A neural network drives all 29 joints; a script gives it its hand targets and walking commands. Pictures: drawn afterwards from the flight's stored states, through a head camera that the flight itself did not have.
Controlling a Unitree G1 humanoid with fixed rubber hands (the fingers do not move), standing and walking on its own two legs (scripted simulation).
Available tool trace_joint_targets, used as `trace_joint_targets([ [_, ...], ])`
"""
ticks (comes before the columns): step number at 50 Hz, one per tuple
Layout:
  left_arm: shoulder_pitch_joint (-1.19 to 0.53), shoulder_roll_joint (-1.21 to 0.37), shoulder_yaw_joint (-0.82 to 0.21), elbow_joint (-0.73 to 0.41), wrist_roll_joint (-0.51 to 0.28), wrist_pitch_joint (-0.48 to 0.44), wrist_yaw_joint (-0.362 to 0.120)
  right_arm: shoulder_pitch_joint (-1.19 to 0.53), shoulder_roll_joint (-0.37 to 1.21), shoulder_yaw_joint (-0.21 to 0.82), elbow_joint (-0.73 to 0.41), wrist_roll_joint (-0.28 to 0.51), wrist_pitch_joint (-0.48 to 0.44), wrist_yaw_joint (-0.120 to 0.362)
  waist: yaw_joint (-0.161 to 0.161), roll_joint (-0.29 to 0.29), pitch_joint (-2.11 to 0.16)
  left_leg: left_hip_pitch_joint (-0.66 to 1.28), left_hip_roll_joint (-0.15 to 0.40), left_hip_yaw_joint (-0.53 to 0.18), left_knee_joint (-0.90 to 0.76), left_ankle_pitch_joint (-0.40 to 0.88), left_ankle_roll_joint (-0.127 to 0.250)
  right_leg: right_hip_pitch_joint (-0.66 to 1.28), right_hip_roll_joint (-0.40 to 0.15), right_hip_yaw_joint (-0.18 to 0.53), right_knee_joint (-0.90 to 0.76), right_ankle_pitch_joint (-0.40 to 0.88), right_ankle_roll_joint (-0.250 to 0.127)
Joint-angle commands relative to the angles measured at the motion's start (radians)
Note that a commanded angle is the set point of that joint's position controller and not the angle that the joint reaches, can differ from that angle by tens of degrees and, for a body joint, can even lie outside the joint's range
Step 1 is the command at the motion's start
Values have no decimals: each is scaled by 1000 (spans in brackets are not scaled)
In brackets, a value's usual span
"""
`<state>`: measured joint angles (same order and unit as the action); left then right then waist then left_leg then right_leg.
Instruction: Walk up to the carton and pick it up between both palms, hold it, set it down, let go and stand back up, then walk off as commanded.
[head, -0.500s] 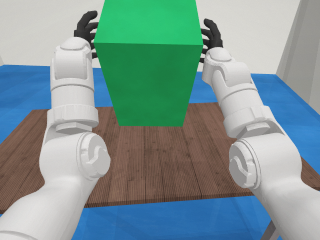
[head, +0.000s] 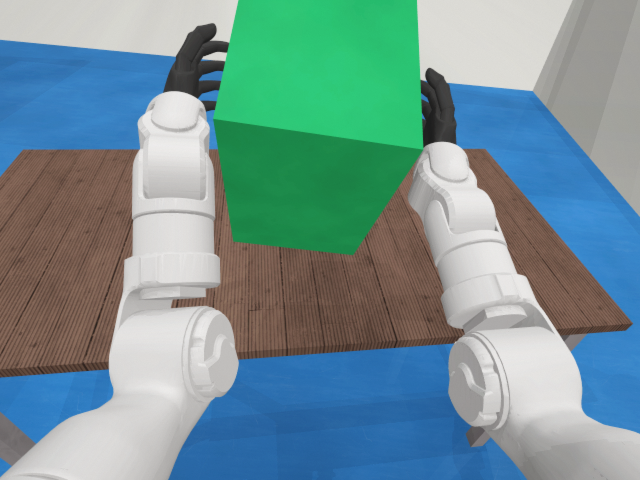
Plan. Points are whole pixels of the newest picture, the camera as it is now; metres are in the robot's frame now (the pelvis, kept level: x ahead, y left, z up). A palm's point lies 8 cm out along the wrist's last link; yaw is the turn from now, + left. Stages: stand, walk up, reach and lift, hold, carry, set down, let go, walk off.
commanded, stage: set down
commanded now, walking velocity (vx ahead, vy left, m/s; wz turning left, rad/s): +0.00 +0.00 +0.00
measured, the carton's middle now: (310, 137) +0.46 -0.01 +0.23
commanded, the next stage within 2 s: none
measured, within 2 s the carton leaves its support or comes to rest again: neither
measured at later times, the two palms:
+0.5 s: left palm (157, 129) +0.44 +0.17 +0.25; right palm (391, 146) +0.42 -0.10 +0.24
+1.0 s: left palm (197, 156) +0.46 +0.13 +0.21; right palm (414, 174) +0.41 -0.14 +0.21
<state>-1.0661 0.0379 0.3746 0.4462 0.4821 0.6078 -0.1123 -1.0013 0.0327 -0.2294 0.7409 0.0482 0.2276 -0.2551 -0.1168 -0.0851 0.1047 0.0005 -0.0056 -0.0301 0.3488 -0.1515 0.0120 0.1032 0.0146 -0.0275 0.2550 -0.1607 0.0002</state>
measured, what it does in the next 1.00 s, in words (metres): stands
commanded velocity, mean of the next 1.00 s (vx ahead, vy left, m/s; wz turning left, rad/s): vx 0.00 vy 0.00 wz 0.00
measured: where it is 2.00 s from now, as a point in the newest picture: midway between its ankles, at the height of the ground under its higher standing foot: outside the picture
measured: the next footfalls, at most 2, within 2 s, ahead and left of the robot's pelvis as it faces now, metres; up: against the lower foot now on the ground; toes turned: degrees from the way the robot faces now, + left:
none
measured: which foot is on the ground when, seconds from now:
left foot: down 0.00-1.00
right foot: down 0.00-1.00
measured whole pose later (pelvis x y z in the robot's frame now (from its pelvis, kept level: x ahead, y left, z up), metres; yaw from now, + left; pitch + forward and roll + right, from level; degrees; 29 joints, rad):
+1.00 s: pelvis +0.02 +0.01 +0.00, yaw +0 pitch -10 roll +0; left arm -0.95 0.05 0.43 0.65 0.47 0.41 -0.15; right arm -0.89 0.11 -0.29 0.78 -0.08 0.04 -0.23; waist -0.13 -0.10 0.13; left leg 0.05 -0.01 0.06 0.29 -0.16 0.03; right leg 0.13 -0.03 -0.07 0.25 -0.19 0.02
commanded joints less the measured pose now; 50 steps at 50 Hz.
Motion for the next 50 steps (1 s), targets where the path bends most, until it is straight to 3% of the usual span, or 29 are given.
trace_joint_targets([
  [1,-585,-438,-188,115,-112,-101,-127,-805,415,174,-164,-48,-134,173,57,92,-471,97,-33,115,-91,88,-14,19,17,-95,-20,68,41],
  [2,-563,-456,-171,122,-94,-104,-129,-794,446,207,-161,-46,-143,177,67,71,-465,106,-35,119,-84,123,-11,22,24,-98,-18,82,46],
  [3,-561,-428,-135,186,-97,-121,-132,-793,433,163,-126,-73,-148,178,81,52,-415,77,-32,129,-95,53,-2,6,12,-90,-30,30,43],
  [4,-546,-384,-84,264,-70,-115,-143,-781,422,125,-95,-114,-131,178,67,3,-357,15,-37,138,-136,-64,22,12,3,-80,-49,-49,58],
  [7,-522,-347,-23,366,-35,-118,-161,-730,416,48,-12,-159,-129,179,60,-19,-241,-24,-36,157,-166,-163,33,-7,-2,-85,-65,-153,60],
  [9,-559,-344,-13,370,-45,-131,-162,-766,417,28,-49,-177,-140,181,58,-14,-279,-17,-31,160,-179,-174,42,-18,4,-90,-67,-178,57],
  [10,-605,-368,-40,340,-59,-143,-157,-770,398,-4,-37,-187,-151,187,19,28,-285,-21,-17,140,-194,-179,31,-8,15,-104,-51,-150,55],
  [14,-606,-390,-76,324,-71,-191,-145,-720,417,18,-6,-184,-177,184,17,67,-345,74,-18,139,-138,8,6,-35,8,-92,-53,-22,45],
  [17,-600,-366,-51,340,-32,-195,-144,-625,401,-12,105,-194,-155,178,-16,84,-291,137,-26,142,-105,88,-7,-49,13,-88,-48,39,46],
  [19,-628,-392,-106,287,-73,-218,-144,-631,415,-8,71,-191,-172,171,-36,112,-363,162,-26,135,-95,92,-20,-20,13,-93,-43,30,42],
  [23,-573,-488,-236,162,-110,-237,-121,-611,408,59,-23,-161,-226,174,-51,208,-509,343,-3,114,-3,433,-74,-65,26,-107,-30,190,36],
  [25,-563,-481,-248,148,-136,-258,-111,-581,420,100,-2,-133,-237,167,-59,203,-516,356,-10,101,23,501,-75,-59,38,-107,-35,239,37],
  [27,-544,-495,-246,117,-119,-250,-105,-604,441,150,-44,-123,-254,176,-27,197,-534,363,-6,112,25,533,-75,-35,33,-115,-23,257,48],
  [28,-574,-509,-305,42,-144,-257,-100,-588,436,162,-63,-117,-256,175,-67,201,-589,394,3,100,50,609,-84,-53,48,-129,-11,308,49],
  [29,-531,-488,-272,71,-127,-248,-102,-587,429,200,-94,-87,-270,169,-21,200,-590,388,-4,112,61,630,-81,-24,42,-121,-7,331,42],
  [30,-541,-492,-294,63,-140,-246,-98,-617,425,211,-113,-82,-269,175,-14,197,-612,407,6,107,67,657,-84,-31,37,-123,1,336,47],
  [33,-462,-481,-309,61,-150,-233,-97,-630,427,289,-198,-54,-283,167,-4,149,-640,363,-4,109,58,638,-68,22,29,-111,8,451,63],
  [35,-408,-479,-260,120,-127,-221,-107,-615,459,321,-206,-47,-273,165,38,114,-600,295,-23,120,58,596,-57,76,19,-96,25,538,69],
  [36,-395,-449,-235,130,-127,-224,-120,-597,476,327,-205,-53,-260,162,23,54,-565,243,-24,124,32,522,-35,109,11,-81,39,594,84],
  [37,-350,-428,-210,154,-122,-215,-126,-594,467,344,-216,-52,-252,156,39,17,-544,208,-32,128,5,442,-16,142,-2,-68,39,647,102],
  [38,-388,-435,-218,107,-125,-226,-131,-575,485,362,-244,-61,-255,150,49,8,-610,172,-34,122,-5,438,-17,206,-17,-69,71,748,112],
  [39,-392,-453,-231,99,-134,-234,-135,-590,498,349,-239,-69,-261,153,28,14,-584,161,-37,126,0,454,-24,206,-7,-76,82,732,116],
  [40,-376,-434,-209,128,-126,-219,-145,-601,490,358,-254,-61,-254,153,50,-9,-574,153,-37,127,-5,405,-15,204,-14,-69,83,755,120],
  [41,-356,-443,-216,111,-103,-222,-150,-529,476,331,-201,-71,-255,148,7,38,-524,173,-44,127,-15,411,-24,196,-12,-75,72,742,113],
  [42,-369,-427,-185,135,-106,-230,-161,-511,494,305,-159,-72,-243,149,18,8,-462,151,-35,138,-30,351,-7,158,-3,-73,55,649,112],
  [44,-425,-415,-178,151,-89,-231,-159,-482,474,240,-98,-101,-230,158,8,34,-440,154,-32,134,-45,306,-11,138,-10,-83,46,535,94],
  [45,-417,-414,-189,161,-83,-233,-162,-424,475,223,-58,-126,-226,154,-28,37,-383,151,-41,140,-48,267,-12,110,-11,-84,34,529,98],
  [47,-460,-416,-189,135,-94,-264,-160,-443,492,198,-64,-137,-236,164,3,74,-428,151,-39,144,-63,230,-16,108,-11,-83,32,446,94],
  [50,-522,-445,-223,180,-135,-299,-153,-490,513,129,-52,-174,-248,169,-34,98,-440,164,-28,140,-61,227,-22,33,-8,-89,21,392,87],
])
